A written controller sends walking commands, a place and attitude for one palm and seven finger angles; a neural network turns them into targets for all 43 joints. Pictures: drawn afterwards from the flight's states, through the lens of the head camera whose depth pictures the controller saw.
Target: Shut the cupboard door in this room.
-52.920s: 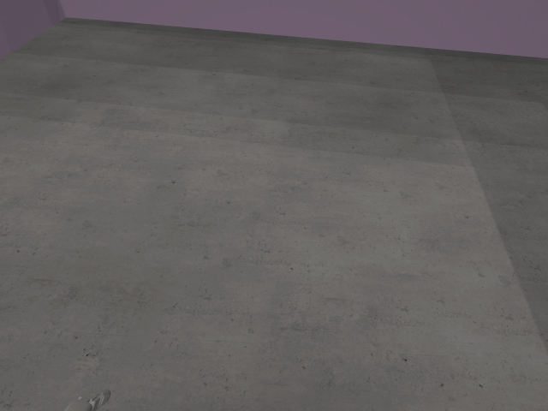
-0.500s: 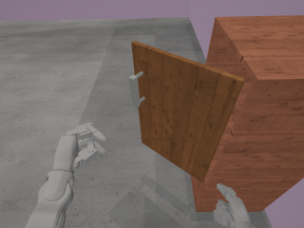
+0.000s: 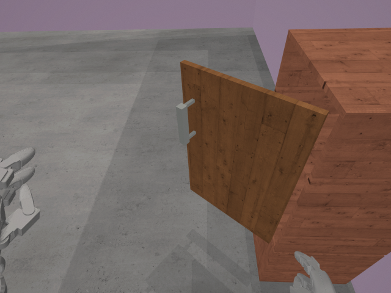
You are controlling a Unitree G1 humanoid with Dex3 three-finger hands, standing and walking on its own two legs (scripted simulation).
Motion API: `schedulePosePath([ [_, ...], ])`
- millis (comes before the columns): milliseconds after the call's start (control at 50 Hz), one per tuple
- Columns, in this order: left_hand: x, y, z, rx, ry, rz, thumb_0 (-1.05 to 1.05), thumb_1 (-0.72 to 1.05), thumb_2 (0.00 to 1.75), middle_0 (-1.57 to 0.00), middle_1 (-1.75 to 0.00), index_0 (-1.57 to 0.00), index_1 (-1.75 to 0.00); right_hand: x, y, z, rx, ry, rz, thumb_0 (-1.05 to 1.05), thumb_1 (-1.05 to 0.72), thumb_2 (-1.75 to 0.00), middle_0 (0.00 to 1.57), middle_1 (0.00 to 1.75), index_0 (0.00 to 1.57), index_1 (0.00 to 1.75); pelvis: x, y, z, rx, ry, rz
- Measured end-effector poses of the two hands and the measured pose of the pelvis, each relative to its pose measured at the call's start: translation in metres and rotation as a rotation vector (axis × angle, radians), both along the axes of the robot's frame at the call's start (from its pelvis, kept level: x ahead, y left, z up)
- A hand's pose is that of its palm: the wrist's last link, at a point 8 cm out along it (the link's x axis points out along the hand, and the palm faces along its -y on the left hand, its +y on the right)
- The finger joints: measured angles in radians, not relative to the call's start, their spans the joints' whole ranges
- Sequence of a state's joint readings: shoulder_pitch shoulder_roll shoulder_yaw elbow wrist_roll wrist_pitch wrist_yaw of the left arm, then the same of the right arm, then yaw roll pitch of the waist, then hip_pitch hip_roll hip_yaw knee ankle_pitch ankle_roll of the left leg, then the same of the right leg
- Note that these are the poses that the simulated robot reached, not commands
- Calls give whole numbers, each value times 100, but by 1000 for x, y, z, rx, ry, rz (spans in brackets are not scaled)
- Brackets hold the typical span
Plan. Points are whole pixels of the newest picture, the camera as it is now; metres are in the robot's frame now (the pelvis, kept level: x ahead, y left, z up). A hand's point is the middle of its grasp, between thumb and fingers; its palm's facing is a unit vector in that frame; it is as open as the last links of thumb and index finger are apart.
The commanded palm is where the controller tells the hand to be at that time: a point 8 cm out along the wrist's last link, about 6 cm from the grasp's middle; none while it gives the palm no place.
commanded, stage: draw the hand back to the body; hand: left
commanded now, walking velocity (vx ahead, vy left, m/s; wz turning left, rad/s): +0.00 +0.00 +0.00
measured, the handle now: (187, 122) +0.58 +0.11 +0.02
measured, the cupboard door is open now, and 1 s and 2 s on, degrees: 52 52 52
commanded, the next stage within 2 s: step back with the hand held close in 0.30 s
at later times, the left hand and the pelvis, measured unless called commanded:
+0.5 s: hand (45, 209) +0.19 +0.26 +0.16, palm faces +0.43 -0.79 -0.43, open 7.4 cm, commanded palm +0.13 +0.29 +0.17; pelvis -0.01 -0.01 +0.00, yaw +0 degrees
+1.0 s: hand (17, 230) +0.15 +0.29 +0.15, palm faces +0.36 -0.78 -0.51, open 7.4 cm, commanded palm +0.09 +0.32 +0.17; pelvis -0.06 +0.02 -0.01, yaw -2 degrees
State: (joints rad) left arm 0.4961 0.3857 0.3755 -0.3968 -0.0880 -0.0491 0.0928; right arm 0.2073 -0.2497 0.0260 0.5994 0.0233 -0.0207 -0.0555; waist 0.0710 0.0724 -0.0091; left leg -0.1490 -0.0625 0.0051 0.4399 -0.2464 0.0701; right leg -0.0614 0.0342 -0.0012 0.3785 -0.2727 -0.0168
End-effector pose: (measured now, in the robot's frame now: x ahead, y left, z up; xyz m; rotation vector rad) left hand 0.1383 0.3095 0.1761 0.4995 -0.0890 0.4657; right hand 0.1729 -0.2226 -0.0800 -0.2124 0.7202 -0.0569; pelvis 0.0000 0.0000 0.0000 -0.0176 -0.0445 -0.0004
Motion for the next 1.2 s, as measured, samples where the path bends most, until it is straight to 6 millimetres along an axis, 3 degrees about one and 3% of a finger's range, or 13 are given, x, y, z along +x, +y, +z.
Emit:
schedulePosePath([
  [220, 3, -13, -12, -66, -3, -23, 1, 89, 90, -23, -32, -23, -31, 4, 5, 4, 9, -32, 16, 1, -90, -90, 20, 30, 20, 30, -5, -4, 0, 5, -3, 3],
  [380, 4, -16, -1, -33, -32, -36, 1, 89, 90, -22, -31, -22, -30, -3, 2, 3, 17, -34, 10, 1, -90, -90, 20, 30, 20, 30, -5, -7, 1, 3, -11, -4],
  [520, 6, -13, 5, 17, -33, -43, 1, 89, 90, -22, -30, -22, -30, -10, -7, -3, 14, 3, -23, 1, -90, -90, 20, 30, 20, 30, -7, -7, 0, -7, 20, -7],
  [760, 15, -9, -5, 59, 35, -147, 1, 89, 90, -22, -30, -22, -30, -35, -24, -2, -52, 61, -152, 1, -90, -90, 20, 30, 20, 30, -20, 9, -3, -1, 69, -36],
  [920, -7, 7, 6, 114, -31, -162, 1, 89, 90, -22, -30, -22, -30, -56, -12, 6, -63, 36, -157, 1, -90, -90, 20, 30, 20, 30, -42, 19, -7, -4, 66, -42],
  [1200, -68, 26, -12, 102, -106, -85, 1, 89, 90, -22, -30, -22, -30, -105, 11, -5, -89, 43, -82, 1, -90, -90, 20, 30, 20, 30, -89, 27, -18, -23, 43, 8],
])
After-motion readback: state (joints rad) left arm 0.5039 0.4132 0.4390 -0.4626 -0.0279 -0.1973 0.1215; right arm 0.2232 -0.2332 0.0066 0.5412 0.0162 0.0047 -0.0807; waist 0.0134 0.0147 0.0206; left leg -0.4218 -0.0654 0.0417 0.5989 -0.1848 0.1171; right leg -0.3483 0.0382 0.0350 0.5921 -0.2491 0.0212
